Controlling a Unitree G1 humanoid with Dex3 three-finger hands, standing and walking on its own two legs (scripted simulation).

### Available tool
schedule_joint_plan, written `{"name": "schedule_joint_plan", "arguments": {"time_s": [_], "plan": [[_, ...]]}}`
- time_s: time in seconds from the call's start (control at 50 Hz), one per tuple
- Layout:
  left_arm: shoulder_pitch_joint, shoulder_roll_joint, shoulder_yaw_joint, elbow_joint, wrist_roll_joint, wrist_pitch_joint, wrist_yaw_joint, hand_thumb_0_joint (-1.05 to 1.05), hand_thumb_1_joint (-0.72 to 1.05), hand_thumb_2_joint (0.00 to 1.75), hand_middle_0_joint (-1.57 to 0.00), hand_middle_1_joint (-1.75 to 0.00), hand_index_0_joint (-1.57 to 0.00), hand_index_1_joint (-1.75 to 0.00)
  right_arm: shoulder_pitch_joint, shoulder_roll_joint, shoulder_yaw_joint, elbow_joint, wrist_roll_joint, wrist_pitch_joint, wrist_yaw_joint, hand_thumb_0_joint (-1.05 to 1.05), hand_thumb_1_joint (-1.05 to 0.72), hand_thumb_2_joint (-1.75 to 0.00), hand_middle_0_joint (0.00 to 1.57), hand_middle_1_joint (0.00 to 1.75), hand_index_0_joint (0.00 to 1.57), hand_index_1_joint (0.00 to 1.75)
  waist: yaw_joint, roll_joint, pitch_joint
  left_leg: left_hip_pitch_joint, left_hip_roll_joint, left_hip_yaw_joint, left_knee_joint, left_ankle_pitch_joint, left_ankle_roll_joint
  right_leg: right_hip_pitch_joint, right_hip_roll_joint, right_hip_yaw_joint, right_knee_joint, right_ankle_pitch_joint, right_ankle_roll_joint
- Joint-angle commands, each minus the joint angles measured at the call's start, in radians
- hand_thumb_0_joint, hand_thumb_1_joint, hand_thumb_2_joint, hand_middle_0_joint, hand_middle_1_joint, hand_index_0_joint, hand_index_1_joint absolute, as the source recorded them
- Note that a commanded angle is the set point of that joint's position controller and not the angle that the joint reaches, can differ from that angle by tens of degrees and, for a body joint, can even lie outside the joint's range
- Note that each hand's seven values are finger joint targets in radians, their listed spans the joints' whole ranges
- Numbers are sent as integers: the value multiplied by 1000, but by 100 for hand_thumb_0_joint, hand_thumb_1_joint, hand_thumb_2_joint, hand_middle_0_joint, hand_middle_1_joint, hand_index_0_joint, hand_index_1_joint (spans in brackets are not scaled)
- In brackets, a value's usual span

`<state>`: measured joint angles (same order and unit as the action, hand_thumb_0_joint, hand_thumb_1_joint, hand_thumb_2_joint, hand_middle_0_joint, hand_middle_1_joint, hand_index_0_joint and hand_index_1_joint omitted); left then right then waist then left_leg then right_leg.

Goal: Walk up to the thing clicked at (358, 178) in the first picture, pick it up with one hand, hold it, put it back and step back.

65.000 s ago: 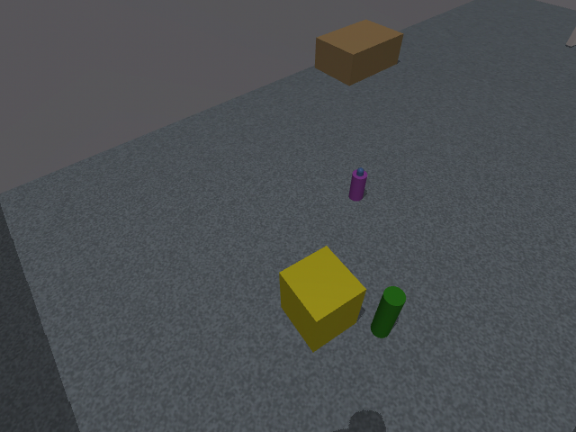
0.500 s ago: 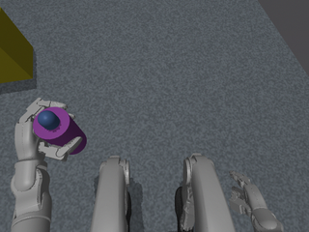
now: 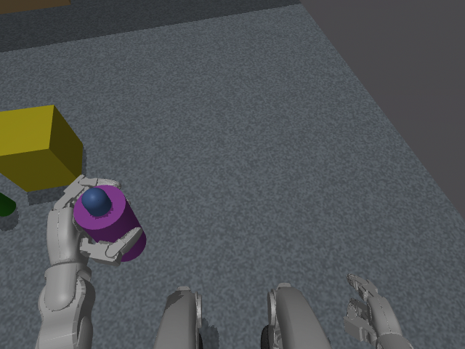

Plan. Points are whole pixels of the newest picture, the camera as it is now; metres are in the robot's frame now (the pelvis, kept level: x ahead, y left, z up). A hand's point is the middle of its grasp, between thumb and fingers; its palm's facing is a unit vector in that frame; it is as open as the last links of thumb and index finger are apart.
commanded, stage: lift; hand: left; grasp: from the side
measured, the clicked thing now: (111, 222) +0.33 +0.20 +0.02
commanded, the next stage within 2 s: hold in 1.06 s
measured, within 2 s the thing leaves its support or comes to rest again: neither
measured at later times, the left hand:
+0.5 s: hand (96, 188) +0.34 +0.19 +0.11, palm faces +0.16 -0.99 -0.04, open 9.9 cm
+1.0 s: hand (100, 166) +0.35 +0.17 +0.15, palm faces +0.17 -0.99 -0.02, open 9.9 cm
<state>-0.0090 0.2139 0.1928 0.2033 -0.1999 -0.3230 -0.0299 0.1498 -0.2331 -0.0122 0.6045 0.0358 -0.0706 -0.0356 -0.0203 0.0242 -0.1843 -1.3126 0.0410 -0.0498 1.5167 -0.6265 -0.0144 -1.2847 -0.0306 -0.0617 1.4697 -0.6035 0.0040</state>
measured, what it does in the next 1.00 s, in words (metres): rises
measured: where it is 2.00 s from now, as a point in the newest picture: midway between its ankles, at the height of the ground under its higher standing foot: outside the picture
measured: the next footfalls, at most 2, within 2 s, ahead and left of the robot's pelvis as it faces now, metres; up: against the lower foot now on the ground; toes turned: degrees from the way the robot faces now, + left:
none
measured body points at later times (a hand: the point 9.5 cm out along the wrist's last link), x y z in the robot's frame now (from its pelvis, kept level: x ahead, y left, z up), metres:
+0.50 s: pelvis +0.02 +0.00 +0.08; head +0.10 +0.01 +0.52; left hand +0.32 +0.24 +0.12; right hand +0.17 -0.23 -0.03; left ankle +0.04 +0.12 -0.57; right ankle +0.05 -0.13 -0.57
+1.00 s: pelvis +0.03 -0.01 +0.11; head +0.10 +0.00 +0.56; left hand +0.34 +0.23 +0.15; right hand +0.18 -0.24 +0.00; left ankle +0.04 +0.12 -0.57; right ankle +0.05 -0.13 -0.57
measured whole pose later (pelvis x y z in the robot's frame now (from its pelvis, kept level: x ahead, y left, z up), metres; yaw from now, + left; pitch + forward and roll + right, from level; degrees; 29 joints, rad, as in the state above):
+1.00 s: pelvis +0.03 -0.01 +0.11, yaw +1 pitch +10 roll -1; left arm -0.06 0.17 0.14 0.36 -0.16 -0.35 -0.01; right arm 0.22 -0.21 0.00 0.65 0.00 -0.05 -0.04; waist -0.02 0.01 -0.06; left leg -0.69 0.04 -0.02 0.97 -0.47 -0.02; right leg -0.67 -0.02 -0.06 0.94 -0.45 0.00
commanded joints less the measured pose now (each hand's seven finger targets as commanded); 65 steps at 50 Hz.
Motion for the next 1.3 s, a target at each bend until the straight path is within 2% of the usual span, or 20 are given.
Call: {"name": "schedule_joint_plan", "arguments": {"time_s": [0.0, 0.04, 0.08, 0.18, 0.36, 0.42, 0.46, 0.5, 0.54, 0.6, 0.7, 0.78, 0.96, 1.02, 1.08, 1.1, 1.12, 1.14, 1.18, 1.28], "plan": [[-205, 143, 64, -230, -11, -106, 6, 0, 12, 124, -119, -135, -121, -135, 27, -139, -48, -109, -6, -46, -13, 0, -88, -89, 20, 30, 20, 30, 1, 51, -356, 364, -33, -10, -289, 240, 23, 302, 32, 29, -251, 261, -26], [-225, 152, 59, -245, -6, -108, 4, 0, 11, 121, -118, -133, -120, -132, 41, -134, -46, -110, -9, -48, -12, 0, -89, -89, 20, 30, 20, 30, -2, 62, -362, 416, -35, -3, -322, 245, 22, 349, 32, 31, -296, 266, -25], [-184, 93, -2, -210, -4, -101, -4, 0, 12, 121, -119, -133, -121, -132, 37, -130, -42, -111, -11, -53, -9, 0, -89, -89, 20, 30, 20, 30, -14, 65, -322, 448, -35, -3, -364, 235, 20, 362, 34, 25, -332, 261, -24], [-219, 150, 41, -225, 9, -104, 6, 0, 9, 120, -121, -134, -123, -134, 41, -132, -42, -106, -12, -54, -7, 0, -89, -89, 20, 30, 20, 30, 2, 55, -312, 512, -36, 1, -424, 260, 20, 452, 33, 25, -398, 287, -21], [-244, 101, -2, -200, 11, -102, 21, 0, 11, 123, -122, -135, -123, -135, 62, -120, -28, -97, -21, -47, -14, 0, -89, -90, 20, 30, 20, 30, -11, 39, -281, 619, -35, 5, -515, 333, 18, 557, 36, 18, -480, 359, -20], [-234, 101, -3, -155, 21, -96, 21, 0, 9, 123, -121, -135, -122, -135, 57, -122, -29, -100, -25, -43, -14, 0, -89, -90, 20, 30, 20, 30, -7, 23, -234, 643, -33, 5, -553, 327, 17, 583, 39, 14, -513, 349, -20], [-291, 132, 19, -231, 19, -106, 25, 0, 11, 122, -120, -134, -121, -134, 66, -120, -30, -93, -26, -40, -14, 0, -89, -90, 20, 30, 20, 30, 5, 45, -274, 681, -33, 7, -561, 356, 14, 607, 37, 15, -520, 373, -21], [-250, 92, -13, -198, 17, -97, 23, 0, 9, 123, -119, -135, -121, -135, 72, -108, -24, -92, -28, -34, -17, 0, -89, -90, 20, 30, 20, 30, -6, 23, -257, 696, -33, 9, -577, 370, 16, 635, 41, 12, -542, 388, -19], [-251, 102, 14, -176, 10, -91, 28, 0, 11, 122, -118, -133, -119, -133, 74, -108, -23, -87, -27, -35, -18, 0, -89, -90, 20, 30, 20, 30, -2, 1, -247, 686, -35, 17, -585, 369, 20, 677, 40, 19, -564, 400, -15], [-265, 80, -1, -140, 15, -92, 31, 0, 11, 124, -117, -134, -119, -134, 66, -107, -23, -87, -32, -31, -17, 0, -89, -90, 20, 30, 20, 30, 0, 10, -225, 693, -35, 17, -606, 389, 18, 690, 40, 16, -573, 415, -18], [-317, 126, 12, -178, 32, -115, 29, 0, 11, 122, -117, -133, -119, -133, 63, -105, -25, -87, -35, -23, -19, 0, -89, -90, 20, 30, 20, 30, 4, 50, -210, 743, -38, 27, -643, 371, 15, 715, 34, 23, -610, 399, -18], [-297, 84, 3, -151, 8, -115, 21, 0, 10, 121, -115, -131, -116, -131, 57, -106, -21, -95, -35, -22, -18, 0, -89, -90, 20, 30, 20, 30, -2, 10, -223, 754, -41, 33, -649, 415, 19, 780, 37, 26, -631, 459, -12], [-341, 110, 10, -150, 20, -135, 20, 0, 14, 123, -117, -132, -118, -133, 63, -113, -27, -73, -39, -11, -18, 0, -89, -90, 20, 30, 20, 30, 5, 27, -209, 817, -37, 36, -681, 461, 14, 801, 35, 26, -654, 493, -15], [-293, 69, -3, -72, 11, -128, 15, 0, 12, 123, -118, -133, -120, -134, 60, -112, -27, -74, -39, -8, -15, 0, -90, -90, 20, 30, 20, 30, -5, -7, -183, 805, -38, 38, -690, 454, 16, 815, 37, 25, -668, 496, -12], [-332, 105, 15, -109, 17, -134, 16, 0, 10, 122, -117, -133, -119, -134, 57, -113, -30, -73, -38, -4, -15, 0, -89, -90, 20, 30, 20, 30, 3, -4, -201, 815, -39, 45, -696, 456, 18, 847, 32, 32, -680, 509, -8], [-296, 73, -14, -61, 20, -130, 11, 0, 11, 123, -117, -132, -118, -133, 53, -109, -26, -77, -38, -1, -14, 0, -89, -90, 20, 30, 20, 30, -7, -13, -175, 803, -41, 45, -698, 453, 18, 838, 33, 30, -685, 508, -7], [-346, 108, 16, -134, 16, -139, 17, 0, 10, 122, -117, -132, -118, -133, 58, -112, -30, -73, -38, -1, -14, 0, -89, -90, 20, 30, 20, 30, 6, 7, -199, 816, -40, 50, -700, 458, 18, 856, 31, 34, -687, 517, -6], [-288, 65, -10, -52, 13, -128, 11, 0, 12, 123, -119, -134, -120, -134, 53, -109, -26, -74, -37, 1, -15, 0, -90, -90, 20, 30, 20, 30, -7, -14, -175, 813, -41, 49, -700, 463, 19, 846, 32, 32, -691, 522, -7], [-334, 101, 17, -118, 12, -136, 17, 0, 10, 116, -119, -131, -120, -131, 60, -110, -29, -68, -36, 5, -17, 0, -91, -90, 20, 30, 20, 30, 1, 0, -196, 829, -42, 52, -705, 470, 19, 870, 28, 35, -695, 532, -5], [-332, 82, 3, -105, 16, -136, 22, 0, 9, 115, -118, -131, -119, -131, 38, -108, -29, -81, -37, 6, -14, 0, -90, -90, 20, 30, 20, 30, 2, -7, -159, 835, -43, 53, -722, 458, 19, 861, 30, 33, -714, 518, -3]]}}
